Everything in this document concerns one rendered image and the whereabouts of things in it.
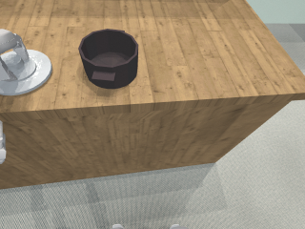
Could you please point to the pot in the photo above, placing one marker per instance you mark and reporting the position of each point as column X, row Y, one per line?
column 110, row 58

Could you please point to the lid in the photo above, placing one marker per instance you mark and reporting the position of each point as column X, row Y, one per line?
column 32, row 75

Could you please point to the left robot hand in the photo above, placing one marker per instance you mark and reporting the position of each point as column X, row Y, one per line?
column 8, row 41

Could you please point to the knob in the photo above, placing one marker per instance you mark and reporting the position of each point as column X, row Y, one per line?
column 14, row 62

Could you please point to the table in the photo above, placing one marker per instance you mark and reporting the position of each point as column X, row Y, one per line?
column 209, row 73

